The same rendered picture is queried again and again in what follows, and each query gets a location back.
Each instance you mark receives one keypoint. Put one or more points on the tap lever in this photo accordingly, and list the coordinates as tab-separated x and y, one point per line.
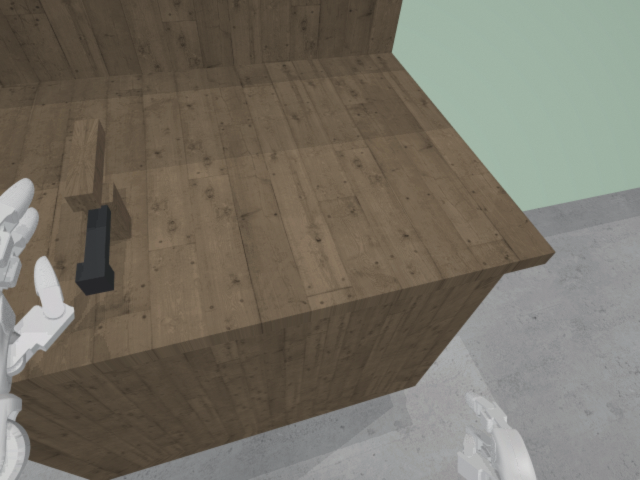
95	275

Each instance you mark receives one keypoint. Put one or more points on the robot left forearm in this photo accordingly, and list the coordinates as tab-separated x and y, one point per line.
14	440

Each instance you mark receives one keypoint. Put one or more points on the counter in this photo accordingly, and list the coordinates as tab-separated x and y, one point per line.
295	227

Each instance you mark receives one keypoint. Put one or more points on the left robot hand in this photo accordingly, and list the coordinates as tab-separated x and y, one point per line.
41	326

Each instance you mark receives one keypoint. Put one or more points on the right robot hand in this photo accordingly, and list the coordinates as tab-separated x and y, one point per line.
503	456

